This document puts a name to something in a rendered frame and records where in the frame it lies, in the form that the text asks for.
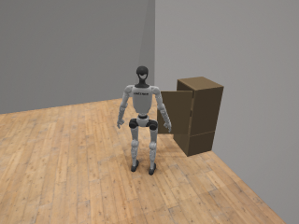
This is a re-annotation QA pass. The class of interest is robot left foot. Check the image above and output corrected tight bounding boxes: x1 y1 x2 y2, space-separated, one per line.
131 160 139 172

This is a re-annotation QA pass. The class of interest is right robot upper arm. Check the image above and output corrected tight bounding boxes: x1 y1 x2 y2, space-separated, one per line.
151 86 164 110

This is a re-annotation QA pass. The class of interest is left robot hand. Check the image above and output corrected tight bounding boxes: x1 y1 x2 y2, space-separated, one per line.
117 119 125 129

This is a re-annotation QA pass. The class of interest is left robot upper arm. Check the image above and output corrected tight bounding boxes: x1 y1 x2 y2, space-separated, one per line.
121 85 134 108

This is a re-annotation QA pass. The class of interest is left robot forearm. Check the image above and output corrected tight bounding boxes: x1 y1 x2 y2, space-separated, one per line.
118 102 125 119

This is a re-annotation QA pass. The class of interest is robot foot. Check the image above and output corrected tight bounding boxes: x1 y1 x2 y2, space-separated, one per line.
149 163 156 175
131 160 139 172

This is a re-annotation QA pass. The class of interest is robot right foot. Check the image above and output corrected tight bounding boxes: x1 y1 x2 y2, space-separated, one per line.
149 163 156 175

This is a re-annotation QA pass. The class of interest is cupboard door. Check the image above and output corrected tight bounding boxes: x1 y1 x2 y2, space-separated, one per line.
157 91 192 134

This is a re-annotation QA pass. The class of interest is right robot hand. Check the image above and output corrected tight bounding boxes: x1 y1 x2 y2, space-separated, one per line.
164 121 172 133

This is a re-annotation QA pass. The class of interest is right robot forearm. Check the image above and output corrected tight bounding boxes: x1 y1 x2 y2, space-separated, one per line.
160 104 170 123

